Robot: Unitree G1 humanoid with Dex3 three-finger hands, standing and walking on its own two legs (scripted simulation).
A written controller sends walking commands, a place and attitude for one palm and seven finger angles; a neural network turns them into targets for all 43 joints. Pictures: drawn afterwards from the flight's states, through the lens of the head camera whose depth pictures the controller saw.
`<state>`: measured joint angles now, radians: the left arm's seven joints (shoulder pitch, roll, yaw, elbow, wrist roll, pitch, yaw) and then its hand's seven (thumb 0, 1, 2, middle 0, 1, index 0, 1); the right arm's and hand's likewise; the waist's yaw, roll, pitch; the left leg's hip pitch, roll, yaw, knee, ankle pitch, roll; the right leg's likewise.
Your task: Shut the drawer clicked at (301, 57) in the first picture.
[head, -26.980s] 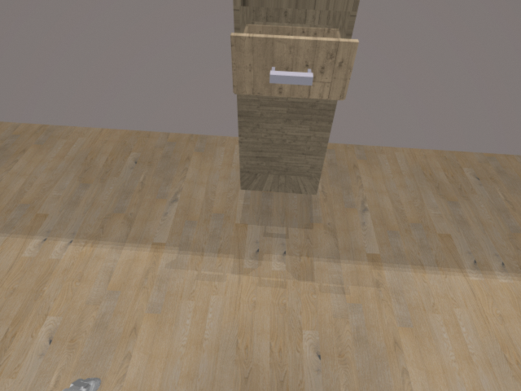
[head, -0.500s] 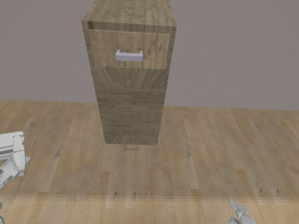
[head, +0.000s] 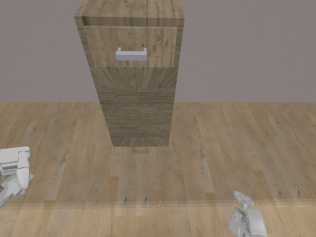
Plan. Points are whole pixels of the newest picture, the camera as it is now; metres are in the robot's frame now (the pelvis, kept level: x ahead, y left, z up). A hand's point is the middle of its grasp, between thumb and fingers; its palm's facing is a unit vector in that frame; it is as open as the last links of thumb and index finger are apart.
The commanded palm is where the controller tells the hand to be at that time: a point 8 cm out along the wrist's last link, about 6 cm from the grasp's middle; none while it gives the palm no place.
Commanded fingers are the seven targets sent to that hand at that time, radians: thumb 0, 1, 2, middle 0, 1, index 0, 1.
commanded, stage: stop stepping back and stand still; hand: left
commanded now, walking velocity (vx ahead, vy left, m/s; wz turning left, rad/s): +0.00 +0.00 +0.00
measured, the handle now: (132, 52) +0.78 +0.15 +0.03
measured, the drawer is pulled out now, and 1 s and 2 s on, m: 0.00 0.00 0.00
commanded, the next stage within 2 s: let the arm hang, fingers relaxed in 0.08 s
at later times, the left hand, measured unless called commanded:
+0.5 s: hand out of the picture +0.02 +0.20 -0.18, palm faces +0.02 -0.98 -0.20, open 3.2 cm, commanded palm none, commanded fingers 0.00 0.90 0.90 -0.72 -0.86 -0.72 -0.86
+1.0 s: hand out of the picture -0.05 +0.18 -0.17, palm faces +0.04 -0.98 -0.19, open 7.1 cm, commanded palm none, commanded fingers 0.00 0.90 0.90 -0.20 -0.30 -0.20 -0.30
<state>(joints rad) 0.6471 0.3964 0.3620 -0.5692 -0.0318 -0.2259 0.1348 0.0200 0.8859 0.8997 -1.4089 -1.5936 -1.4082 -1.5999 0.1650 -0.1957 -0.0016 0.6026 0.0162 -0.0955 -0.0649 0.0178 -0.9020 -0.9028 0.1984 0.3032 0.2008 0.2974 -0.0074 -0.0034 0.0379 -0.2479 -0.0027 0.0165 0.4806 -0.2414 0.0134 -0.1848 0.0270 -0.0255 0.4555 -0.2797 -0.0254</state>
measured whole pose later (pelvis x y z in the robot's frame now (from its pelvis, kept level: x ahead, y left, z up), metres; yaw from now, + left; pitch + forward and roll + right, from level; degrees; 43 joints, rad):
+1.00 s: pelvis -0.03 +0.01 +0.00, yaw +1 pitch -1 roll +0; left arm 0.29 0.13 0.00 1.16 0.01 0.00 0.03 0.01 0.91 0.90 -0.25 -0.35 -0.25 -0.36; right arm 0.30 -0.12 0.00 1.13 -0.01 0.01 -0.03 0.01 -0.91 -0.90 0.20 0.30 0.20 0.30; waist 0.00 0.03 0.04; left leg -0.22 -0.04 0.01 0.40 -0.16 0.04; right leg -0.17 -0.01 -0.03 0.42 -0.23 -0.01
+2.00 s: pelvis +0.00 -0.01 +0.00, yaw +1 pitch -1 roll +0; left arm 0.26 0.13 0.01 1.16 0.00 -0.02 0.03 0.01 0.91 0.90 -0.20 -0.29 -0.20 -0.30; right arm 0.26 -0.13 -0.01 1.15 -0.01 0.00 -0.05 0.01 -0.91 -0.90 0.20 0.30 0.20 0.30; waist 0.00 0.01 0.05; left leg -0.17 0.00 0.00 0.40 -0.21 0.00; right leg -0.11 0.03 -0.04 0.38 -0.26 -0.04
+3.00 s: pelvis +0.01 -0.01 +0.01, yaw +1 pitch -1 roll +0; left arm 0.27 0.13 0.01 1.16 0.00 -0.02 0.03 0.01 0.91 0.90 -0.20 -0.29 -0.20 -0.30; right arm 0.27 -0.14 0.00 1.16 -0.01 0.00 -0.05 0.01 -0.91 -0.90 0.20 0.30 0.20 0.30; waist 0.00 0.01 0.05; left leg -0.15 0.00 0.00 0.38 -0.21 0.00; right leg -0.09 0.03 -0.04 0.37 -0.26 -0.04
